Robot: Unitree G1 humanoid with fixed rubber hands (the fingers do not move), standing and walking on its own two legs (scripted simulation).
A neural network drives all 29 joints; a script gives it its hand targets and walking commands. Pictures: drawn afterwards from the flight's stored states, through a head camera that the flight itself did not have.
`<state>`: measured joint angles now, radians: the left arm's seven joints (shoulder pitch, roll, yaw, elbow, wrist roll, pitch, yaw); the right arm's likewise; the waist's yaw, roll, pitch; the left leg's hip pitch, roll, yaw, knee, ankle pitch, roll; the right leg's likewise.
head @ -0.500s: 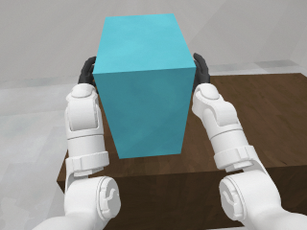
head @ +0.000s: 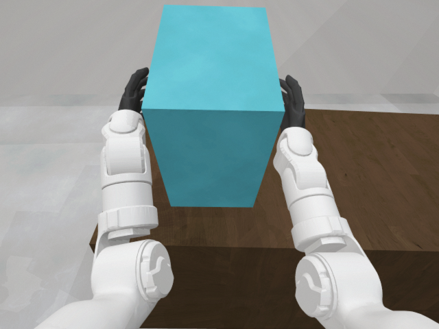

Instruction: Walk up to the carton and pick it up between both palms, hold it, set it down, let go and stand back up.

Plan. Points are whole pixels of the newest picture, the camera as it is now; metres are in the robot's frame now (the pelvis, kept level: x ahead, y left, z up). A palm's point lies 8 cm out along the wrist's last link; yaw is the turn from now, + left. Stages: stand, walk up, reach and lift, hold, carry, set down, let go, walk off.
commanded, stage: set down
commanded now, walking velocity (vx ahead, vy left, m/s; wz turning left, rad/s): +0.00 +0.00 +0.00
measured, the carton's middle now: (213, 117) +0.44 +0.02 +0.20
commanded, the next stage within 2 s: none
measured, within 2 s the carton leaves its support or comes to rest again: neither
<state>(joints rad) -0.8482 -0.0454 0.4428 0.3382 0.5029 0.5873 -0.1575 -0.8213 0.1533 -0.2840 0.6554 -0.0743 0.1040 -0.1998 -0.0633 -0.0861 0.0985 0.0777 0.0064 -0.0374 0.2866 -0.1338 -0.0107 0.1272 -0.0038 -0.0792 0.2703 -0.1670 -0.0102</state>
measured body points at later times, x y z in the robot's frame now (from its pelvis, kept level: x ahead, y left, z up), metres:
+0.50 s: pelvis +0.01 +0.02 +0.00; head -0.01 +0.06 +0.45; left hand +0.42 +0.15 +0.19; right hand +0.40 -0.13 +0.19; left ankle +0.04 +0.13 -0.75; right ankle +0.01 -0.11 -0.75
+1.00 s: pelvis +0.03 +0.01 +0.00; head +0.01 +0.05 +0.45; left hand +0.45 +0.14 +0.15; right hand +0.42 -0.13 +0.16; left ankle +0.04 +0.13 -0.75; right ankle +0.01 -0.11 -0.75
